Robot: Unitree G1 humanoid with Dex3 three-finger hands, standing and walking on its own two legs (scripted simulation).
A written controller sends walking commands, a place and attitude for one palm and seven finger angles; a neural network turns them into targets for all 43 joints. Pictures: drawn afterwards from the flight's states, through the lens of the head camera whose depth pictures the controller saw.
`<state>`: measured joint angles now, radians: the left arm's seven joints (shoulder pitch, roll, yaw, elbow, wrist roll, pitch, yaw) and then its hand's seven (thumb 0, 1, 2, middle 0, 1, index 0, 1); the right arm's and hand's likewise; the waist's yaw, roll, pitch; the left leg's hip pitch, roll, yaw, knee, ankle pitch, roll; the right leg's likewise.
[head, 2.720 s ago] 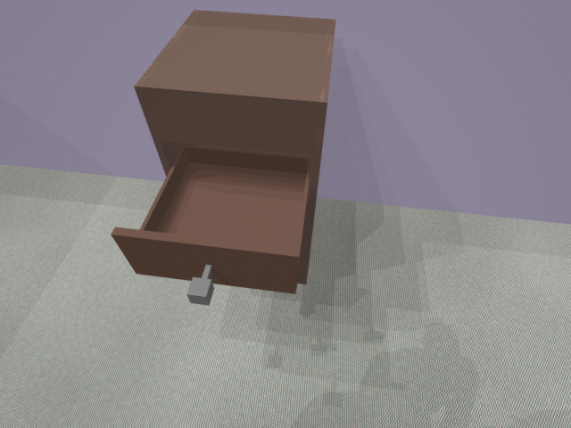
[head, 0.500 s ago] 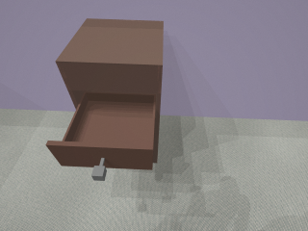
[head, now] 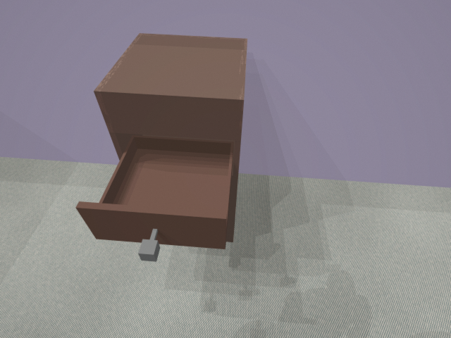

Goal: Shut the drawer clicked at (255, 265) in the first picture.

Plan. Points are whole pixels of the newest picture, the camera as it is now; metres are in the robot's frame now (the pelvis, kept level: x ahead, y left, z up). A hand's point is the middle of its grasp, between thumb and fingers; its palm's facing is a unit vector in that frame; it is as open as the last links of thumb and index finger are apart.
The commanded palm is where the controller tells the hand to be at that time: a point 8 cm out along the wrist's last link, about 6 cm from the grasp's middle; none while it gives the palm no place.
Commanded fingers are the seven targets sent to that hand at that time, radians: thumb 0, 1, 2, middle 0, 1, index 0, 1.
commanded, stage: look again from close up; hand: left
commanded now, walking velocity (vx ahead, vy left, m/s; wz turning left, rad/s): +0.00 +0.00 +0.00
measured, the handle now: (151, 243) +0.38 +0.22 -0.19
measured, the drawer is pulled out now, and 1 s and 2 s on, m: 0.30 0.30 0.30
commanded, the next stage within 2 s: shuffle to correct the standing spot in 0.22 s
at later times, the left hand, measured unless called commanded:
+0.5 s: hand out of the picture -0.05 +0.15 -0.18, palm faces +0.08 -0.99 -0.15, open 7.4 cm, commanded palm none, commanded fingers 0.00 0.90 0.90 -0.20 -0.30 -0.20 -0.30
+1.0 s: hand out of the picture +0.16 +0.20 -0.18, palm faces +0.05 -0.96 -0.27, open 7.3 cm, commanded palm none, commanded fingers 0.00 0.90 0.90 -0.20 -0.30 -0.20 -0.30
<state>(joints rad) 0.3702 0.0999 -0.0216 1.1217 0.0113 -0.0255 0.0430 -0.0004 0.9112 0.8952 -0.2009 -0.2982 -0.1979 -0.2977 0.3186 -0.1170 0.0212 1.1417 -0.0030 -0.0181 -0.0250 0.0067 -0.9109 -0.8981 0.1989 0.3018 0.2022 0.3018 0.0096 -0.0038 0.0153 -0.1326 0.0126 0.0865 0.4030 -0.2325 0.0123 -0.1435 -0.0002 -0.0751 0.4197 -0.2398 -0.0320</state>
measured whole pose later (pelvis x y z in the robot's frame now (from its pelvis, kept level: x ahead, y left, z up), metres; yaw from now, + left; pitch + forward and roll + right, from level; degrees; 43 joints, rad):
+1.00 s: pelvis +0.09 +0.00 -0.02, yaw +2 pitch -1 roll +1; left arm 0.22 0.17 0.03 0.99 0.02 -0.07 0.03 0.02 0.94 0.90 -0.20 -0.30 -0.20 -0.30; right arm 0.46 -0.09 0.02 1.15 -0.01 -0.05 -0.02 0.01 -0.90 -0.90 0.20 0.30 0.21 0.30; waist -0.02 0.03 0.05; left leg -0.19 -0.01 0.06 0.75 -0.47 0.03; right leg -0.34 -0.04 -0.11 0.65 -0.27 -0.07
